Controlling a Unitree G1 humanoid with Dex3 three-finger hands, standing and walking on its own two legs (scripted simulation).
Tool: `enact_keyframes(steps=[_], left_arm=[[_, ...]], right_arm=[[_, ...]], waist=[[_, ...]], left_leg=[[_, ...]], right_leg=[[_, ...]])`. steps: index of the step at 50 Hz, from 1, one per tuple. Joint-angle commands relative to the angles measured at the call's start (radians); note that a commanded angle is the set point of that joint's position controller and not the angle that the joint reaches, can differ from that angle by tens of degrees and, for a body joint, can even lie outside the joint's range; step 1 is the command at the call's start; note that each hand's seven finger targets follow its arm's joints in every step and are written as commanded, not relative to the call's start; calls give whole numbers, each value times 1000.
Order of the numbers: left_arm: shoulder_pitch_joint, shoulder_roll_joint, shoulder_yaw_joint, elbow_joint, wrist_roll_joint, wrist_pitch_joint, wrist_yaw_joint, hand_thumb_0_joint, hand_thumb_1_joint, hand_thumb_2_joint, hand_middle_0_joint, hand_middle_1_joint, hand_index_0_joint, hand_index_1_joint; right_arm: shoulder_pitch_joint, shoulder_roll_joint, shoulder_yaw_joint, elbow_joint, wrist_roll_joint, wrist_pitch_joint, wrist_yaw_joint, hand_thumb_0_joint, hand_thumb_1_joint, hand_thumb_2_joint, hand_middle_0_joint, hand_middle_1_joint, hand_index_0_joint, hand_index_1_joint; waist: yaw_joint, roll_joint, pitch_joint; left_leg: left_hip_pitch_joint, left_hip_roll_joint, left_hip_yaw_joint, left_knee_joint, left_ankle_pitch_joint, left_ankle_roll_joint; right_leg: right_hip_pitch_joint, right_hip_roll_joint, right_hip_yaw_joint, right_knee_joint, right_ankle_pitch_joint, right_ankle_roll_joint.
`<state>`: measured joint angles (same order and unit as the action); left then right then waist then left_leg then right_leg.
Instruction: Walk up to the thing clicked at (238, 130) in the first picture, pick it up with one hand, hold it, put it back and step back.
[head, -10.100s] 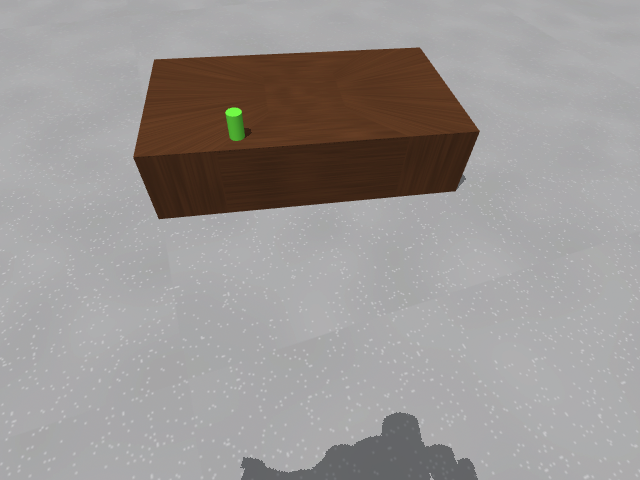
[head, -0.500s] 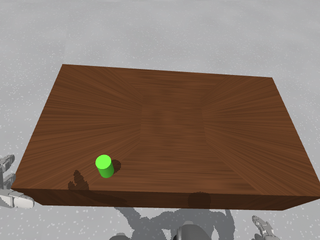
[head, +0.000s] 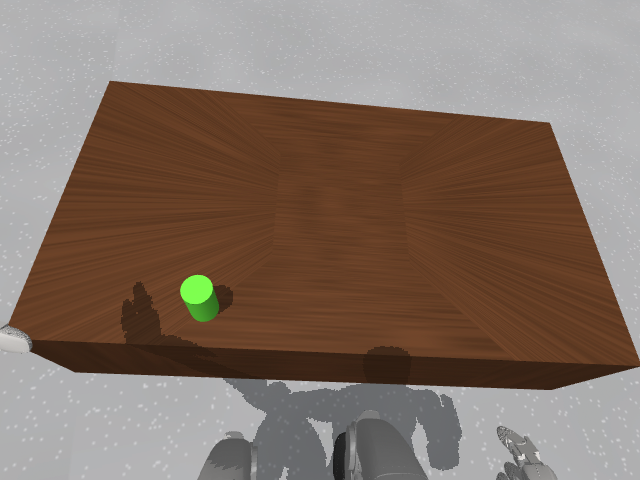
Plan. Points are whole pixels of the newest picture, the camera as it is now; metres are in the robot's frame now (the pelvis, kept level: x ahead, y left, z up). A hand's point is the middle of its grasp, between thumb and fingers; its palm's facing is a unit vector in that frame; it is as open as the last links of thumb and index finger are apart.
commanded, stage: go down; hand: left
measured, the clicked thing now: (200, 299) +0.45 +0.19 -0.32
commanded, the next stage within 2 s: none
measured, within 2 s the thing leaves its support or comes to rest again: neither
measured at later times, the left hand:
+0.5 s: hand (1, 276) +0.36 +0.37 -0.02, palm faces +0.15 -0.98 -0.15, open 17.4 cm
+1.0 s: hand out of the picture +0.38 +0.38 -0.02, palm faces +0.16 -0.98 -0.13, open 17.4 cm
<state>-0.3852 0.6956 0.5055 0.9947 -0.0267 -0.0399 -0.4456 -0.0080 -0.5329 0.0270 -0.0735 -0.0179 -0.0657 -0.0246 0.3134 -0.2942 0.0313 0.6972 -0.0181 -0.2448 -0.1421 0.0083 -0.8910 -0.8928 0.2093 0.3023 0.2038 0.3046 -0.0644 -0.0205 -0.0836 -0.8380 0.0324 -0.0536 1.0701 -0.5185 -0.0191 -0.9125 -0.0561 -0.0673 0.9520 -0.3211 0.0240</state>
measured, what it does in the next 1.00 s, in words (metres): stands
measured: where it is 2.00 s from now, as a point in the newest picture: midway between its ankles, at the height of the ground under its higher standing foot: outside the picture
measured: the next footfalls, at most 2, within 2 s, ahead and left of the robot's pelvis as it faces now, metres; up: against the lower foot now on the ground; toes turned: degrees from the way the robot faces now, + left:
none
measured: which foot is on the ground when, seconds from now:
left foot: down 0.00-1.00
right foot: down 0.00-1.00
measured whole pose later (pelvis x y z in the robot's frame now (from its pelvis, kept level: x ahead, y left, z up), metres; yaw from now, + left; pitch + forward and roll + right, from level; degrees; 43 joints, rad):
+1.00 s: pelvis +0.00 +0.01 -0.02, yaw +0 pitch +22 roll -3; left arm -0.54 0.79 0.61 1.12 -0.05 -0.18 -0.53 -0.01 -0.52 0.04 -0.07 -0.02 -0.06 -0.03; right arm 0.30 -0.30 0.07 0.70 -0.04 -0.19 -0.14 0.01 -0.90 -0.89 0.21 0.30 0.20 0.30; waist -0.09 -0.03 -0.09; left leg -1.00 0.03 -0.07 1.17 -0.56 -0.01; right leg -1.06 -0.06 -0.07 1.04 -0.35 0.03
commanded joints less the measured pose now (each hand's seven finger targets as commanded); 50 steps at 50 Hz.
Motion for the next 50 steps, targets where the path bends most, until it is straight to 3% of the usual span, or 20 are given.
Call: enact_keyframes(steps=[1,3,6,7,9,14,18,23,27,29,34,38,39,41,44,45,50], left_arm=[[-256,399,115,-132,-25,-103,-4,0,-557,14,-79,-17,-68,-24],[-278,418,129,-125,-23,-121,-11,0,-525,21,-76,-12,-62,-20],[-306,433,126,-115,-19,-138,-17,0,-492,32,-70,-6,-55,-16],[-297,455,146,-114,-17,-142,-16,0,-495,28,-74,-7,-58,-17],[-314,451,134,-106,-22,-145,-20,0,-495,23,-75,-9,-62,-17],[-285,457,143,-62,-28,-146,-34,0,-502,19,-77,-4,-62,-14],[-297,434,129,-49,-33,-152,-47,0,-531,18,-78,-7,-61,-18],[-322,449,135,-66,-38,-164,-51,0,-546,17,-75,-6,-59,-17],[-345,475,156,-91,-38,-175,-51,0,-543,17,-74,-3,-57,-16],[-353,449,141,-87,-42,-175,-54,0,-528,27,-71,-6,-54,-18],[-357,470,147,-80,-36,-173,-56,0,-542,28,-72,-8,-56,-20],[-352,445,139,-66,-42,-174,-64,0,-556,34,-68,-12,-51,-25],[-369,453,139,-81,-41,-177,-66,0,-611,60,-84,-42,-53,-71],[-355,466,154,-64,-43,-183,-66,0,-515,37,-74,-19,-54,-34],[-382,454,147,-55,-49,-192,-70,0,-527,35,-72,-16,-52,-32],[-391,470,157,-59,-50,-197,-70,0,-525,34,-71,-17,-53,-31],[-421,509,174,-76,-51,-209,-81,0,-504,31,-70,-6,-50,-22]], right_arm=[[103,-188,-57,-73,0,-30,-14,0,-893,-897,200,300,200,300],[111,-189,-53,-64,-4,-23,-17,0,-894,-898,200,300,200,300],[120,-193,-53,-55,-8,-14,-21,0,-895,-899,200,299,200,299],[114,-196,-52,-61,-8,-12,-23,0,-896,-899,200,299,200,299],[116,-197,-49,-57,-7,-10,-22,0,-897,-899,200,300,200,300],[121,-199,-45,-56,-6,-1,-25,0,-906,-901,200,300,200,300],[125,-198,-46,-54,-7,4,-25,0,-908,-902,200,300,199,300],[123,-204,-49,-54,-6,5,-23,0,-906,-901,200,300,200,300],[125,-202,-47,-49,-9,12,-25,0,-909,-902,200,300,199,300],[129,-200,-45,-46,-11,15,-24,0,-907,-902,200,300,200,300],[127,-207,-45,-52,-12,20,-23,0,-904,-902,200,300,199,300],[130,-206,-41,-47,-16,25,-19,0,-905,-902,199,300,199,300],[130,-204,-43,-49,-16,28,-19,0,-905,-902,200,300,199,300],[118,-206,-41,-59,-14,26,-18,0,-896,-898,200,300,200,300],[119,-200,-38,-58,-13,28,-15,0,-902,-900,200,300,200,300],[113,-205,-37,-58,-13,26,-15,0,-901,-900,200,300,200,300],[124,-209,-35,-56,-17,31,-15,0,-897,-899,200,300,200,300]], waist=[[28,135,-343],[26,156,-382],[13,155,-388],[24,152,-401],[17,169,-371],[24,163,-368],[10,170,-378],[16,190,-373],[16,194,-421],[9,197,-420],[15,200,-410],[8,204,-418],[12,212,-415],[15,200,-398],[-1,179,-380],[7,204,-379],[0,195,-457]], left_leg=[[44,-27,31,-180,234,18],[67,-29,35,-161,292,14],[74,-30,35,-154,277,16],[55,-33,36,-155,273,18],[53,-29,34,-164,235,18],[40,-29,32,-152,277,15],[58,-25,28,-135,317,12],[74,-20,16,-140,300,5],[94,-22,14,-126,355,4],[103,-20,12,-121,361,1],[94,-19,7,-112,392,0],[115,-16,2,-94,448,-1],[107,-18,3,-92,438,-1],[73,-18,3,-98,403,-1],[35,-18,3,-102,326,5],[42,-16,-4,-107,315,0],[45,-23,8,-76,328,7]], right_leg=[[303,31,26,-73,68,-47],[306,28,29,-62,116,-49],[291,27,33,-65,108,-48],[307,25,36,-64,108,-48],[284,27,35,-65,78,-48],[283,28,32,-61,105,-50],[248,31,27,-47,131,-53],[204,35,17,-34,101,-57],[219,33,16,-24,139,-57],[205,33,15,-20,138,-58],[195,33,13,-13,151,-60],[159,33,8,1,173,-60],[160,32,10,-1,168,-60],[168,32,9,6,152,-60],[162,32,14,4,112,-57],[135,32,11,14,96,-59],[178,27,24,17,120,-55]])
